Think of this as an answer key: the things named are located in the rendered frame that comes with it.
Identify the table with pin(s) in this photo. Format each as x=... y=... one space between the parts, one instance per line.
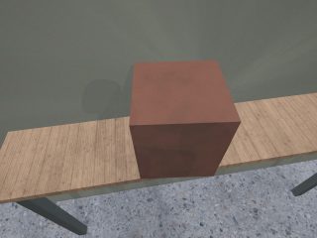
x=47 y=161

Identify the carton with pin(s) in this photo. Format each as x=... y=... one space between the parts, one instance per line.
x=182 y=118

